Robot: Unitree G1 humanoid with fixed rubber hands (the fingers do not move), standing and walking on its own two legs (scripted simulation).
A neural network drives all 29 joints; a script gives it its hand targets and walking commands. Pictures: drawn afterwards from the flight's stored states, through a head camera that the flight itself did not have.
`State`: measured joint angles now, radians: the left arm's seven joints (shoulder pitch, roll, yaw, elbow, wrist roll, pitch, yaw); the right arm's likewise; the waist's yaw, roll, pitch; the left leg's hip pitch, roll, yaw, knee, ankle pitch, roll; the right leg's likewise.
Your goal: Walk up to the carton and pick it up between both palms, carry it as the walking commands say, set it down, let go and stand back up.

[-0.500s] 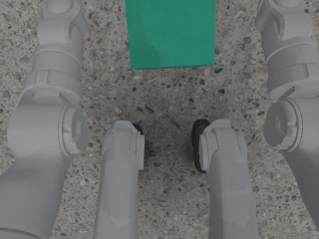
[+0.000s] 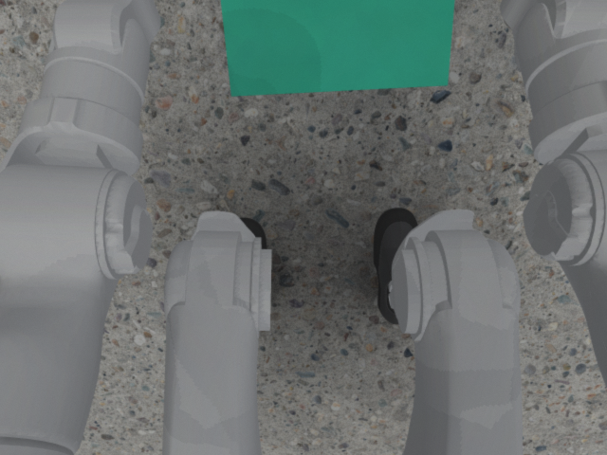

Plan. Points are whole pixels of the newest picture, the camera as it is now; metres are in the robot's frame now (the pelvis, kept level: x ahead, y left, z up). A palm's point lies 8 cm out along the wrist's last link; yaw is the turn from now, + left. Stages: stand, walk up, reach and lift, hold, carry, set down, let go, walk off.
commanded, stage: reach and lift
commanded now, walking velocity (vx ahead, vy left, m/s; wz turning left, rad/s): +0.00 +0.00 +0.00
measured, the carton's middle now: out of the picture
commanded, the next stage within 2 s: none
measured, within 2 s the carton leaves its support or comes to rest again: leaves its support in 1.58 s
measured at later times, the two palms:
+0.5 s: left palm out of the picture +0.56 +0.16 -0.19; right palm out of the picture +0.56 -0.16 -0.19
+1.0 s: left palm out of the picture +0.56 +0.14 -0.19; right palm out of the picture +0.56 -0.15 -0.19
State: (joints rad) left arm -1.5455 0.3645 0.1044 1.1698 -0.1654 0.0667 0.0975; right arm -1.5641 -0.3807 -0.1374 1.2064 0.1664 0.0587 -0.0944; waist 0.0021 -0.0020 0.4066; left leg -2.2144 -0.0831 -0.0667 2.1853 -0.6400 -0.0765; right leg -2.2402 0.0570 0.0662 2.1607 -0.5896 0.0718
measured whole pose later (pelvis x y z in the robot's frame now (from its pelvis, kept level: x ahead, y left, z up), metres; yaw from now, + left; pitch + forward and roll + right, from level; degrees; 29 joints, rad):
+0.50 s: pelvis +0.00 +0.00 +0.00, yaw +0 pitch +37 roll +0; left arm -1.57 0.33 0.13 1.16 -0.13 0.07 0.08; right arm -1.59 -0.35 -0.15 1.19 0.13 0.07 -0.08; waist 0.00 0.00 0.44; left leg -2.20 -0.08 -0.07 2.20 -0.64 -0.08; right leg -2.22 0.05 0.06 2.18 -0.59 0.07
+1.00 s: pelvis +0.00 +0.00 -0.01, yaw +0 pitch +33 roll +0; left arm -1.54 0.24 0.32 0.99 0.05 0.18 0.04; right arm -1.56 -0.27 -0.31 1.04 -0.03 0.16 -0.05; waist 0.00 0.00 0.50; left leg -2.17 -0.09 -0.08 2.25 -0.66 -0.08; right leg -2.20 0.05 0.05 2.22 -0.61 0.06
